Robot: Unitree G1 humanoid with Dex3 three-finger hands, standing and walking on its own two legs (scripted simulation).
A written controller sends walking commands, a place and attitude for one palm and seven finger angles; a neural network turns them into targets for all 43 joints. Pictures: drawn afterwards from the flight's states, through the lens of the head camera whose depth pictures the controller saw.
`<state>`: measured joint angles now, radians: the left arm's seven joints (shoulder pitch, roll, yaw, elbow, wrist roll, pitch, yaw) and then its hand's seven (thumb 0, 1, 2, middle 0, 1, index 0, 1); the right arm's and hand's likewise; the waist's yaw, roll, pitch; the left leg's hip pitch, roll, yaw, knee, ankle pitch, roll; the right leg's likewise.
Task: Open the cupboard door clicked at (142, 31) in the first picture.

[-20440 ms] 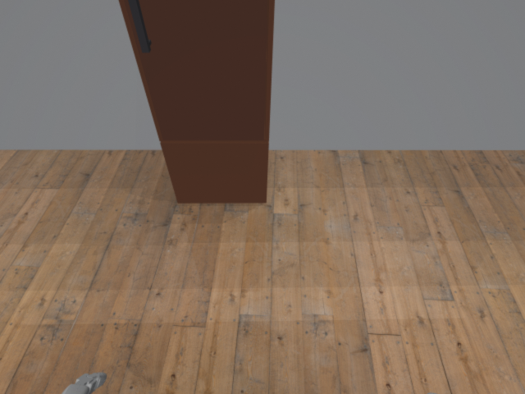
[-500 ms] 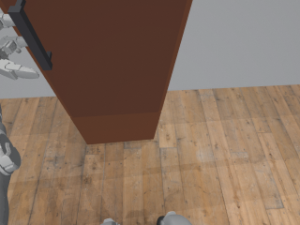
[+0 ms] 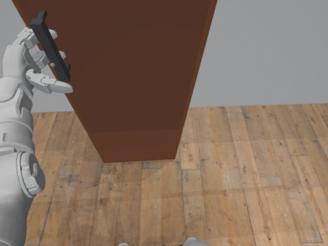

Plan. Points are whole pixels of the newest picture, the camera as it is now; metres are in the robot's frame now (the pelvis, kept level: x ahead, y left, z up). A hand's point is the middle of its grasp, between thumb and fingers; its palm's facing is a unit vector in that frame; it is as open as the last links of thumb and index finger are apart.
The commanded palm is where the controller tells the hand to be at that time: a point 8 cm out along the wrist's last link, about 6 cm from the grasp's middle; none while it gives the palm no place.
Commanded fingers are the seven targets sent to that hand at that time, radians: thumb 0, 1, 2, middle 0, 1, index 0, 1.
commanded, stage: slide the fingers in behind the handle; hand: left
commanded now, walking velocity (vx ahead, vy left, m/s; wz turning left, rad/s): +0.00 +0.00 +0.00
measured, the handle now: (55, 49) +0.56 +0.23 +0.14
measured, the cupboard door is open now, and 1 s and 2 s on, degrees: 0 0 16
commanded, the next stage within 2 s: close the thumb around the handle in 0.60 s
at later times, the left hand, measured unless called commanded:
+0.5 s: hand (60, 63) +0.50 +0.21 +0.14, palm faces +0.00 -1.00 -0.01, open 14.0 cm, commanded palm +0.48 +0.25 +0.14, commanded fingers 0.00 -0.50 0.30 -0.30 -1.20 -0.30 -1.20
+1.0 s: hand (60, 62) +0.51 +0.21 +0.14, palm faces +0.00 -1.00 +0.00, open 11.4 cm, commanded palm +0.48 +0.26 +0.14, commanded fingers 0.00 0.40 0.68 -0.36 -1.30 -0.36 -1.30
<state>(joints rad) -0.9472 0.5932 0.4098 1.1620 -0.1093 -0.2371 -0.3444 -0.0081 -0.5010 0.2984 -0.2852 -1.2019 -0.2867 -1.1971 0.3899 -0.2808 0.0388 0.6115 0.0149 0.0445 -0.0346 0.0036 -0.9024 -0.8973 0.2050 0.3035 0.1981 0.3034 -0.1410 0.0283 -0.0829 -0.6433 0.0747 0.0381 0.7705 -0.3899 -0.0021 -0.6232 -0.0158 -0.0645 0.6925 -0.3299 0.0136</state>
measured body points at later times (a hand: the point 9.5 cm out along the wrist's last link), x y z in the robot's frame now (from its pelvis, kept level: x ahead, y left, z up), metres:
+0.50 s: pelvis -0.01 +0.00 +0.00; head +0.09 +0.01 +0.44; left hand +0.50 +0.26 +0.14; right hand -0.01 -0.27 -0.11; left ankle -0.02 +0.12 -0.71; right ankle +0.00 -0.13 -0.71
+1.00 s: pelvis +0.00 +0.01 +0.00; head +0.09 +0.01 +0.44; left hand +0.50 +0.26 +0.14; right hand +0.01 -0.26 -0.11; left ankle -0.02 +0.12 -0.71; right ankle +0.00 -0.13 -0.71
